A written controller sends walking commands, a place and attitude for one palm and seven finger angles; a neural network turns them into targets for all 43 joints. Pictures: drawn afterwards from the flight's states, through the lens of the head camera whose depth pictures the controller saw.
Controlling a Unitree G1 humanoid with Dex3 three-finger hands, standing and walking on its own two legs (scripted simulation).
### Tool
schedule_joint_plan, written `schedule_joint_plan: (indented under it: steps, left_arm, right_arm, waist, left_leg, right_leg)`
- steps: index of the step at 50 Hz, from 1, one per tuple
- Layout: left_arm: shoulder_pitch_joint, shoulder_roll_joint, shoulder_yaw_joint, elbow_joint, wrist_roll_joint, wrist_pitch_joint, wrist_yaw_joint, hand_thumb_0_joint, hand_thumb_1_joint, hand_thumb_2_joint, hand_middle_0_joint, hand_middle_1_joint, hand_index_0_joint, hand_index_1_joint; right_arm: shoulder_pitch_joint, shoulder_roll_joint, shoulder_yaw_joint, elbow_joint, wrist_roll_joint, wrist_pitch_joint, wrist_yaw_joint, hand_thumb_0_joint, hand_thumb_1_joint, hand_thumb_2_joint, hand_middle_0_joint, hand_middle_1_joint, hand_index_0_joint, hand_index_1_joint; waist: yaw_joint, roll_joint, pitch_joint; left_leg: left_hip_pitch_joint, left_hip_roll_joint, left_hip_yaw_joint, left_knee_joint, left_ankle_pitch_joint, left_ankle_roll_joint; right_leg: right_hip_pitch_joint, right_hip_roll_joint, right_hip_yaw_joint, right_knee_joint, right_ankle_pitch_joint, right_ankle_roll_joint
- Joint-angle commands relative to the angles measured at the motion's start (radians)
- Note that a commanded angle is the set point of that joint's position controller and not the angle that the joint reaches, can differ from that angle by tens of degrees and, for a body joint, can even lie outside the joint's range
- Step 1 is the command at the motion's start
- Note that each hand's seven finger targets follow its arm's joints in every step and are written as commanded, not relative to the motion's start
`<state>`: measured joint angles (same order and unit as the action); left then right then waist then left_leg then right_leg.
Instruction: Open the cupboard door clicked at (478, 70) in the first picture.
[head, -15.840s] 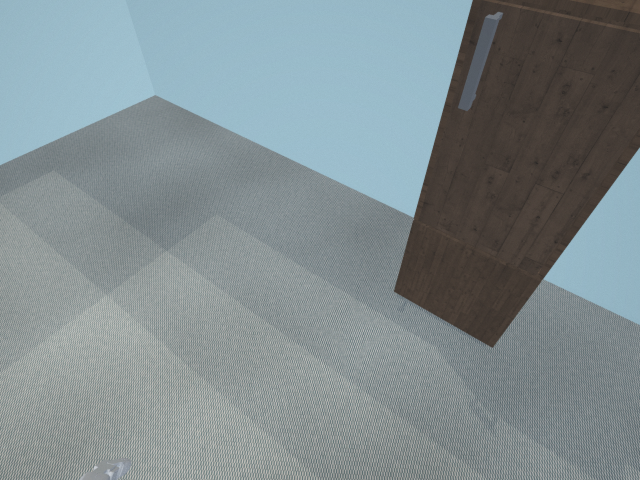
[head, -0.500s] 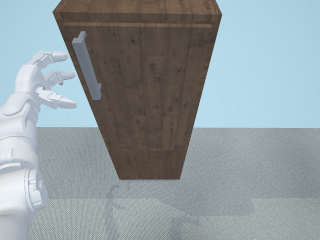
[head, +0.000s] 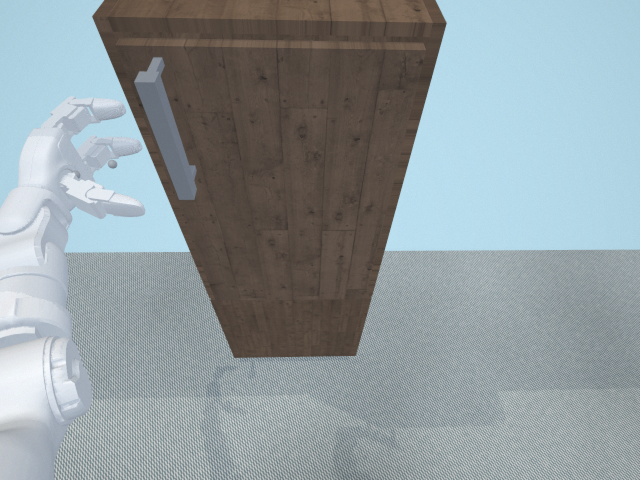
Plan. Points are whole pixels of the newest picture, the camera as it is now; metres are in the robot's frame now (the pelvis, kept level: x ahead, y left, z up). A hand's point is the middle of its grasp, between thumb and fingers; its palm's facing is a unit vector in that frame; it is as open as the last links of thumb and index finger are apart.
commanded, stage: move the hooked fingers beside the handle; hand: left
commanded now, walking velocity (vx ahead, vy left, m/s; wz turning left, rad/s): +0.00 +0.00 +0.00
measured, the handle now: (173, 134) +0.51 +0.19 +0.15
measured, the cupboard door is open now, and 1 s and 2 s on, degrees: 0 0 0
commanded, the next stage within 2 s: slide the fingers in behind the handle in 0.98 s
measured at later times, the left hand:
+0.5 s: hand (120, 162) +0.45 +0.24 +0.16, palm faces +0.01 -1.00 +0.00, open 14.0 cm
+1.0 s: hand (120, 160) +0.45 +0.23 +0.16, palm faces +0.01 -1.00 +0.01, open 14.0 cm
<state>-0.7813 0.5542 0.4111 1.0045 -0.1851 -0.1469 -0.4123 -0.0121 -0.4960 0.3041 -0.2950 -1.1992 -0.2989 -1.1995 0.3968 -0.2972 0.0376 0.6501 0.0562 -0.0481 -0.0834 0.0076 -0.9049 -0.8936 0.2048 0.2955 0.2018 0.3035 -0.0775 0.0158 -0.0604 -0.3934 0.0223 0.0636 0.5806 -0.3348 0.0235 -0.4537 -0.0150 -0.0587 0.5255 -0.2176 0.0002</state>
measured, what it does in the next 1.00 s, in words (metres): stands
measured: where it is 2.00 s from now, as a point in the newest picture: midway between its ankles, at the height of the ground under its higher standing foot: outside the picture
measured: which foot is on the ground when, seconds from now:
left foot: down 0.00-1.00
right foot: down 0.00-1.00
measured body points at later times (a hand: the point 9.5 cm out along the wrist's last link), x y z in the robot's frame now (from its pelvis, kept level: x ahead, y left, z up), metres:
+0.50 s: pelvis +0.00 +0.00 +0.00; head +0.05 +0.01 +0.45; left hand +0.44 +0.29 +0.16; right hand +0.08 -0.26 -0.11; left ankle -0.03 +0.10 -0.73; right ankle +0.02 -0.12 -0.73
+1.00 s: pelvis +0.00 +0.00 +0.00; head +0.05 +0.00 +0.45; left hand +0.44 +0.29 +0.16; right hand +0.06 -0.28 -0.11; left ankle -0.03 +0.10 -0.73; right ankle +0.02 -0.12 -0.73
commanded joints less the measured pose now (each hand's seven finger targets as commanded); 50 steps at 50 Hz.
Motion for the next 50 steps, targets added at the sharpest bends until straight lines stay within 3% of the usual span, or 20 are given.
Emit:
schedule_joint_plan:
  steps: [1, 2, 4, 6, 10, 12, 13, 14, 17, 22, 25, 28, 29, 34, 36, 44, 45, 47, 49, 50]
  left_arm:
    - [-0.456, 0.324, 0.068, -0.272, -0.016, -0.065, 0.022, 0.000, -0.500, 0.300, -0.300, -1.200, -0.300, -1.200]
    - [-0.470, 0.284, 0.036, -0.291, -0.017, -0.067, 0.021, 0.000, -0.500, 0.300, -0.300, -1.200, -0.300, -1.200]
    - [-0.426, 0.287, 0.050, -0.282, -0.023, -0.062, 0.023, 0.000, -0.500, 0.300, -0.300, -1.200, -0.300, -1.200]
    - [-0.454, 0.280, 0.038, -0.273, -0.026, -0.054, 0.017, 0.000, -0.500, 0.300, -0.300, -1.200, -0.300, -1.200]
    - [-0.450, 0.256, 0.010, -0.204, -0.021, -0.028, 0.007, 0.000, -0.500, 0.300, -0.300, -1.200, -0.300, -1.200]
    - [-0.466, 0.248, -0.001, -0.230, -0.017, -0.032, 0.009, 0.000, -0.500, 0.300, -0.300, -1.200, -0.300, -1.200]
    - [-0.471, 0.213, -0.025, -0.269, -0.026, -0.039, 0.008, 0.000, -0.500, 0.300, -0.300, -1.200, -0.300, -1.200]
    - [-0.450, 0.224, -0.009, -0.269, -0.028, -0.040, 0.009, 0.000, -0.500, 0.300, -0.300, -1.200, -0.300, -1.200]
    - [-0.532, 0.206, -0.029, -0.244, -0.035, -0.047, 0.013, 0.000, -0.500, 0.300, -0.300, -1.200, -0.300, -1.200]
    - [-0.562, 0.229, -0.021, -0.187, -0.003, -0.054, 0.040, 0.000, -0.500, 0.300, -0.300, -1.200, -0.300, -1.200]
    - [-0.588, 0.242, -0.017, -0.172, 0.008, -0.068, 0.058, 0.000, -0.500, 0.300, -0.300, -1.200, -0.300, -1.200]
    - [-0.537, 0.327, 0.061, -0.179, 0.000, -0.092, 0.058, 0.000, -0.500, 0.300, -0.300, -1.200, -0.300, -1.200]
    - [-0.524, 0.355, 0.086, -0.212, 0.002, -0.101, 0.054, 0.000, -0.500, 0.300, -0.300, -1.200, -0.300, -1.200]
    - [-0.418, 0.289, 0.041, -0.152, -0.007, -0.068, 0.023, 0.000, -0.500, 0.300, -0.300, -1.200, -0.300, -1.200]
    - [-0.406, 0.320, 0.060, -0.108, -0.007, -0.043, 0.013, 0.000, -0.500, 0.300, -0.300, -1.200, -0.300, -1.200]
    - [-0.506, 0.252, 0.009, -0.333, -0.040, -0.090, 0.010, 0.000, -0.500, 0.300, -0.300, -1.200, -0.300, -1.200]
    - [-0.487, 0.281, 0.036, -0.306, -0.038, -0.085, 0.014, 0.000, -0.500, 0.300, -0.300, -1.200, -0.300, -1.200]
    - [-0.499, 0.240, 0.004, -0.241, -0.037, -0.060, 0.016, 0.000, -0.500, 0.300, -0.300, -1.200, -0.300, -1.200]
    - [-0.499, 0.285, 0.034, -0.189, -0.024, -0.040, 0.027, 0.000, -0.500, 0.300, -0.300, -1.200, -0.300, -1.200]
    - [-0.489, 0.274, 0.018, -0.171, -0.013, -0.031, 0.030, 0.000, -0.500, 0.300, -0.300, -1.200, -0.300, -1.200]
  right_arm:
    - [0.034, -0.157, -0.059, -0.102, -0.001, -0.041, -0.010, 0.000, -0.900, -0.900, 0.200, 0.300, 0.200, 0.300]
    - [0.027, -0.152, -0.056, -0.108, -0.002, -0.043, -0.009, 0.000, -0.900, -0.900, 0.200, 0.300, 0.200, 0.300]
    - [0.023, -0.152, -0.058, -0.109, -0.001, -0.044, -0.009, 0.000, -0.900, -0.900, 0.200, 0.300, 0.200, 0.300]
    - [0.020, -0.154, -0.057, -0.109, 0.001, -0.041, -0.010, 0.000, -0.900, -0.900, 0.200, 0.300, 0.200, 0.300]
    - [0.009, -0.155, -0.050, -0.107, 0.005, -0.037, -0.013, 0.000, -0.900, -0.900, 0.200, 0.300, 0.200, 0.300]
    - [0.012, -0.156, -0.053, -0.112, 0.003, -0.037, -0.012, 0.000, -0.900, -0.900, 0.200, 0.300, 0.200, 0.300]
    - [0.005, -0.150, -0.054, -0.122, 0.003, -0.039, -0.013, 0.000, -0.900, -0.900, 0.200, 0.300, 0.200, 0.300]
    - [0.005, -0.150, -0.053, -0.119, 0.001, -0.041, -0.011, 0.000, -0.900, -0.900, 0.200, 0.300, 0.200, 0.300]
    - [0.006, -0.152, -0.048, -0.107, 0.000, -0.041, -0.015, 0.000, -0.900, -0.900, 0.200, 0.300, 0.200, 0.300]
    - [0.014, -0.152, -0.043, -0.091, -0.002, -0.041, -0.018, 0.000, -0.900, -0.900, 0.200, 0.300, 0.200, 0.300]
    - [0.024, -0.153, -0.043, -0.085, -0.007, -0.044, -0.016, 0.000, -0.900, -0.900, 0.200, 0.300, 0.200, 0.300]
    - [0.039, -0.161, -0.049, -0.094, -0.011, -0.039, -0.015, 0.000, -0.900, -0.900, 0.200, 0.300, 0.200, 0.300]
    - [0.035, -0.159, -0.048, -0.099, -0.011, -0.038, -0.013, 0.000, -0.900, -0.900, 0.200, 0.300, 0.200, 0.300]
    - [0.027, -0.157, -0.050, -0.106, -0.002, -0.027, -0.006, 0.000, -0.900, -0.900, 0.200, 0.300, 0.200, 0.300]
    - [0.039, -0.167, -0.054, -0.105, 0.001, -0.019, -0.008, 0.000, -0.900, -0.900, 0.200, 0.300, 0.200, 0.300]
    - [0.032, -0.153, -0.061, -0.110, -0.003, -0.028, -0.012, 0.000, -0.900, -0.900, 0.200, 0.300, 0.200, 0.300]
    - [0.032, -0.155, -0.061, -0.103, -0.001, -0.029, -0.014, 0.000, -0.900, -0.900, 0.200, 0.300, 0.200, 0.300]
    - [0.027, -0.153, -0.054, -0.093, 0.001, -0.028, -0.017, 0.000, -0.900, -0.900, 0.200, 0.300, 0.200, 0.300]
    - [0.027, -0.158, -0.053, -0.085, 0.003, -0.026, -0.020, 0.000, -0.900, -0.900, 0.200, 0.300, 0.200, 0.300]
    - [0.023, -0.157, -0.051, -0.089, 0.004, -0.025, -0.019, 0.000, -0.900, -0.900, 0.200, 0.300, 0.200, 0.300]
  waist:
    - [0.012, 0.094, -0.346]
    - [0.007, 0.112, -0.350]
    - [0.014, 0.076, -0.360]
    - [0.002, 0.054, -0.345]
    - [-0.004, 0.069, -0.270]
    - [-0.003, 0.061, -0.303]
    - [-0.005, 0.100, -0.326]
    - [0.005, 0.104, -0.343]
    - [-0.024, 0.029, -0.308]
    - [-0.018, 0.095, -0.295]
    - [-0.025, 0.090, -0.316]
    - [0.006, 0.023, -0.406]
    - [0.022, 0.070, -0.454]
    - [0.017, 0.050, -0.335]
    - [0.011, -0.003, -0.291]
    - [-0.006, 0.094, -0.402]
    - [-0.001, 0.078, -0.383]
    - [-0.016, 0.058, -0.325]
    - [-0.015, 0.049, -0.286]
    - [-0.013, 0.069, -0.279]
  left_leg:
    - [0.125, -0.010, -0.071, -0.061, 0.366, -0.002]
    - [0.139, -0.010, -0.071, -0.061, 0.371, -0.004]
    - [0.142, -0.007, -0.069, -0.055, 0.397, -0.001]
    - [0.128, -0.009, -0.067, -0.059, 0.371, 0.001]
    - [0.103, -0.009, -0.069, -0.061, 0.328, -0.001]
    - [0.123, -0.007, -0.078, -0.060, 0.343, -0.002]
    - [0.153, -0.008, -0.074, -0.052, 0.386, -0.004]
    - [0.165, -0.008, -0.079, -0.049, 0.389, -0.008]
    - [0.133, -0.005, -0.085, -0.055, 0.331, -0.003]
    - [0.122, -0.009, -0.094, -0.056, 0.300, -0.010]
    - [0.121, -0.009, -0.096, -0.051, 0.295, -0.009]
    - [0.109, -0.010, -0.088, -0.040, 0.367, -0.003]
    - [0.124, -0.011, -0.086, -0.040, 0.405, -0.008]
    - [0.068, -0.009, -0.062, -0.044, 0.388, 0.000]
    - [0.027, -0.010, -0.059, -0.052, 0.320, 0.006]
    - [0.162, -0.005, -0.072, -0.034, 0.394, 0.002]
    - [0.145, -0.006, -0.074, -0.038, 0.370, 0.002]
    - [0.108, -0.010, -0.071, -0.048, 0.316, 0.005]
    - [0.073, -0.012, -0.069, -0.053, 0.283, 0.007]
    - [0.065, -0.017, -0.065, -0.054, 0.270, 0.007]
  right_leg:
    - [0.214, 0.025, 0.026, -0.006, 0.295, -0.032]
    - [0.207, 0.024, 0.026, -0.008, 0.293, -0.032]
    - [0.223, 0.026, 0.025, -0.004, 0.320, -0.030]
    - [0.225, 0.025, 0.025, -0.006, 0.319, -0.027]
    - [0.176, 0.021, 0.020, -0.014, 0.274, -0.030]
    - [0.176, 0.021, 0.018, -0.009, 0.272, -0.032]
    - [0.179, 0.022, 0.018, -0.004, 0.290, -0.034]
    - [0.179, 0.023, 0.020, -0.006, 0.290, -0.034]
    - [0.166, 0.024, 0.016, -0.010, 0.264, -0.029]
    - [0.132, 0.018, 0.015, -0.005, 0.212, -0.035]
    - [0.133, 0.019, 0.019, -0.003, 0.210, -0.031]
    - [0.235, 0.021, 0.024, 0.020, 0.297, -0.032]
    - [0.262, 0.019, 0.029, 0.029, 0.336, -0.032]
    - [0.236, 0.021, 0.027, 0.016, 0.345, -0.028]
    - [0.228, 0.020, 0.027, 0.006, 0.312, -0.024]
    - [0.214, 0.029, 0.031, 0.006, 0.329, -0.029]
    - [0.214, 0.028, 0.030, 0.003, 0.312, -0.029]
    - [0.198, 0.025, 0.025, -0.006, 0.283, -0.028]
    - [0.192, 0.021, 0.025, -0.010, 0.262, -0.027]
    - [0.185, 0.018, 0.028, -0.010, 0.252, -0.027]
